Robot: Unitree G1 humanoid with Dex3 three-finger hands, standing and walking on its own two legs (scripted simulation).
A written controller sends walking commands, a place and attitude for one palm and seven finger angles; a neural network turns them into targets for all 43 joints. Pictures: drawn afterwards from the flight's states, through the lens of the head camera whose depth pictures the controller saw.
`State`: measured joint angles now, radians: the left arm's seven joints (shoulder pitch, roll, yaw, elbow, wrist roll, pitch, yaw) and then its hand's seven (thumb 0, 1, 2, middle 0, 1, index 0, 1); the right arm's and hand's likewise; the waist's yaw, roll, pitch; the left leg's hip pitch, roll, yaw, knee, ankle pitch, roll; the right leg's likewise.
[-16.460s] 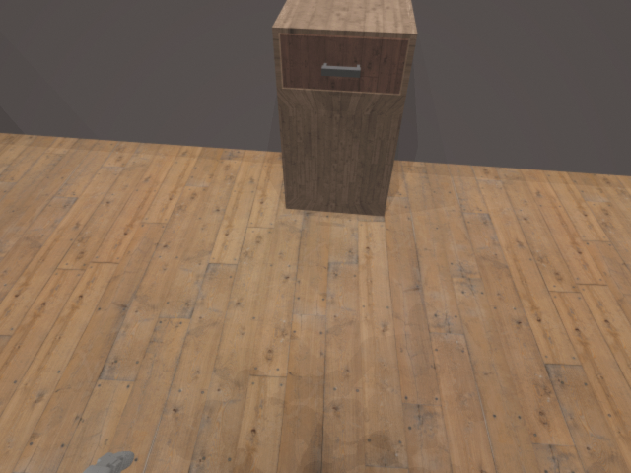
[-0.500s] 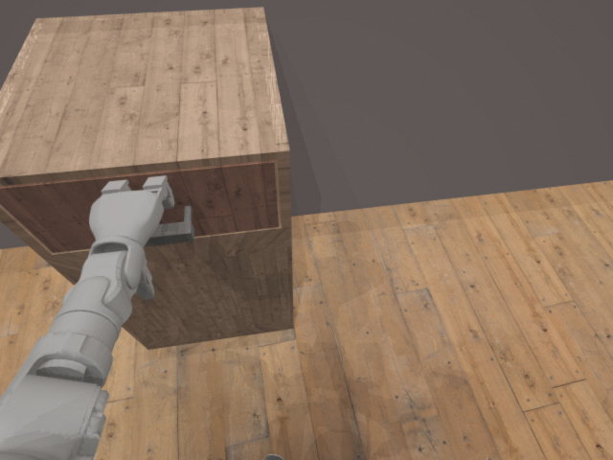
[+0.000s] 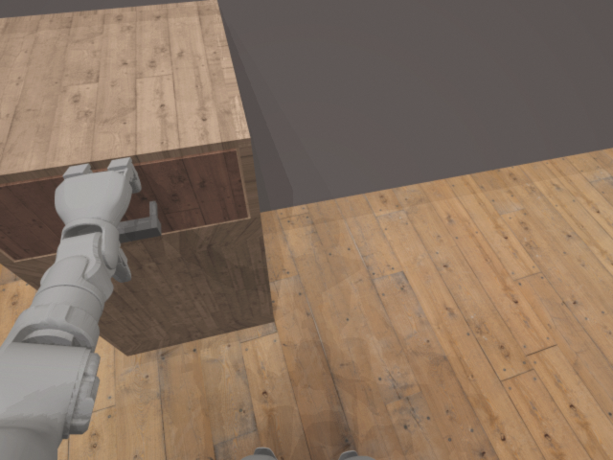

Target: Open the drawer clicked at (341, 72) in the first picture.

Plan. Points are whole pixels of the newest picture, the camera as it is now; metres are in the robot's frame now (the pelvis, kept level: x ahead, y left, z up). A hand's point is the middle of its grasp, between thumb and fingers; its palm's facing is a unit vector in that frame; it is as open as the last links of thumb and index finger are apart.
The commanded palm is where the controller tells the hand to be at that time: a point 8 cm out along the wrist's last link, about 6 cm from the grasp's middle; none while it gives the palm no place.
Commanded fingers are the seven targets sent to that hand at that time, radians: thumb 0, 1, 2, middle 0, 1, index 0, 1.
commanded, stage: move the hooked fingers above the handle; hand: left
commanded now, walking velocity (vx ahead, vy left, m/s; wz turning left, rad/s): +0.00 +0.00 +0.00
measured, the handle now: (117, 222) +0.49 +0.29 -0.04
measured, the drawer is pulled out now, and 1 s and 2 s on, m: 0.00 0.00 0.00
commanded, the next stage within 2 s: lower the fingers behind the handle in 0.28 s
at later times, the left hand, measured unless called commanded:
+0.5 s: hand (109, 222) +0.45 +0.27 +0.02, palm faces -0.02 -0.03 -1.00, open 13.6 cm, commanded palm +0.44 +0.27 +0.06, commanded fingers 0.00 -0.50 0.30 -0.30 -1.20 -0.30 -1.20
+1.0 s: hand (108, 238) +0.44 +0.28 -0.01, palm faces -0.11 +0.01 -0.99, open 13.8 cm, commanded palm +0.44 +0.27 +0.03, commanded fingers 0.00 -0.50 0.30 -0.30 -1.20 -0.30 -1.20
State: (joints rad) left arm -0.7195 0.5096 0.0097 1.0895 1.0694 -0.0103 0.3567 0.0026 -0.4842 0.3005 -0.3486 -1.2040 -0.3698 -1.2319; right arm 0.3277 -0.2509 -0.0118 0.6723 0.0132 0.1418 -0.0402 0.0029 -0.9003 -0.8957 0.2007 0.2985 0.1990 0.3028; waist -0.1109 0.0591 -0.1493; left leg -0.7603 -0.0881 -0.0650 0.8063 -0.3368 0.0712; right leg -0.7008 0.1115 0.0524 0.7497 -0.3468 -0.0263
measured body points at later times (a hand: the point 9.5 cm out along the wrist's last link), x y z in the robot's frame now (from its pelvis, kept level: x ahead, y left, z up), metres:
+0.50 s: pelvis +0.02 -0.01 +0.00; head +0.10 -0.01 +0.44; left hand +0.45 +0.27 +0.07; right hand +0.08 -0.28 -0.13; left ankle +0.02 +0.07 -0.70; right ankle +0.00 -0.11 -0.70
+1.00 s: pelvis +0.00 -0.01 -0.02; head +0.08 +0.01 +0.43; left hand +0.44 +0.27 +0.04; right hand +0.04 -0.28 -0.14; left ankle +0.02 +0.07 -0.70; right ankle +0.00 -0.11 -0.70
